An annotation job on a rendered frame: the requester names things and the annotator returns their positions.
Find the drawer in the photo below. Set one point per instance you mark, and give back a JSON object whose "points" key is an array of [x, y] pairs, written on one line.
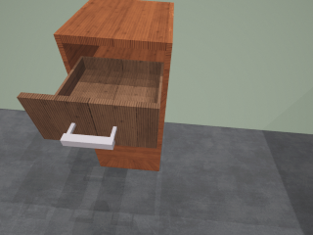
{"points": [[98, 94]]}

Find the handle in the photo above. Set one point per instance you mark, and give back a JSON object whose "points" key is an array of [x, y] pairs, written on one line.
{"points": [[88, 141]]}

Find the cabinet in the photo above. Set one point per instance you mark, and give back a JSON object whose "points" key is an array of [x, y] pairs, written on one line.
{"points": [[138, 30]]}

